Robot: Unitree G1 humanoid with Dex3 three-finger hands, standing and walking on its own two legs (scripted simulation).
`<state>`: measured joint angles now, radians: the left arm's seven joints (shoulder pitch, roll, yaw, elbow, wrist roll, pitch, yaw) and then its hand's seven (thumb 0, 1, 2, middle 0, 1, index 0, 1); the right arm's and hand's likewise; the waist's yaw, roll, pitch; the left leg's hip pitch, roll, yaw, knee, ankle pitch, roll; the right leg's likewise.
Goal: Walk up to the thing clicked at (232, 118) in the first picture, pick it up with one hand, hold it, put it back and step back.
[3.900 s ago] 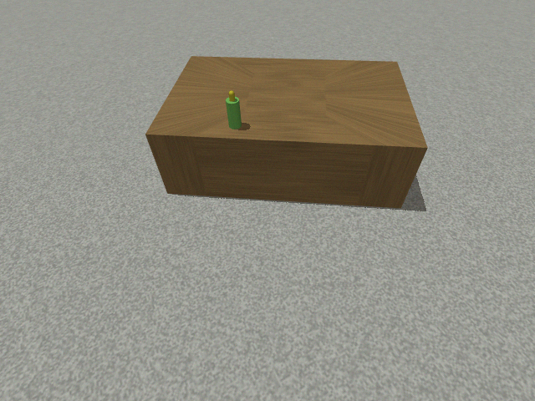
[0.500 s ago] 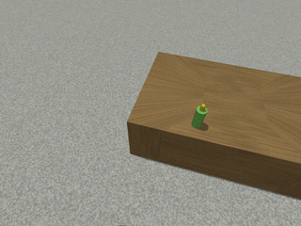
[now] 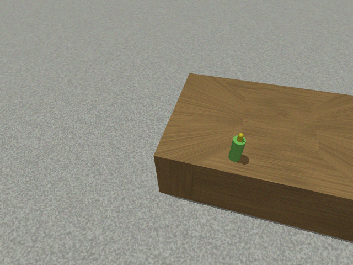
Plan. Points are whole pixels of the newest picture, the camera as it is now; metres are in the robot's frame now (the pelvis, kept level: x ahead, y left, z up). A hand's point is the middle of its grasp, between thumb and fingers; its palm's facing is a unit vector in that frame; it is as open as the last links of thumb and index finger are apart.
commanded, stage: walk up
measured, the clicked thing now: (237, 146) +0.67 -0.26 -0.30
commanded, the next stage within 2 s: stand in 0.68 s
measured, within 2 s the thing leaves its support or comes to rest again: neither
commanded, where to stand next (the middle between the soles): +0.06 -0.03 m, yaw -2 degrees
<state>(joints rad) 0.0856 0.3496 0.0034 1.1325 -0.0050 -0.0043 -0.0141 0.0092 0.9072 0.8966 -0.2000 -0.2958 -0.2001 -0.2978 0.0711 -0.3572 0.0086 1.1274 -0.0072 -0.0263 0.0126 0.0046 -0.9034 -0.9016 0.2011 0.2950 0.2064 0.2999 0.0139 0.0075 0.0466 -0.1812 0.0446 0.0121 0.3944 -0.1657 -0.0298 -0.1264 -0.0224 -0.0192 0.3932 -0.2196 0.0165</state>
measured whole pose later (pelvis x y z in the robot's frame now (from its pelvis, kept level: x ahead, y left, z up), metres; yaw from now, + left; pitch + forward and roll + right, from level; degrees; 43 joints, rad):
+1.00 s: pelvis +0.01 +0.01 +0.00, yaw +0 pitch -2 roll +0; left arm 0.11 0.35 0.00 1.15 0.01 -0.01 0.00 0.01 0.91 0.90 -0.20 -0.30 -0.20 -0.30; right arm 0.08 -0.35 0.00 1.15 -0.01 -0.01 0.02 0.00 -0.90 -0.90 0.20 0.29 0.21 0.30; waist 0.00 0.00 0.05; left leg -0.15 0.03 0.02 0.33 -0.15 -0.02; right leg -0.08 -0.03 -0.02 0.31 -0.19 0.03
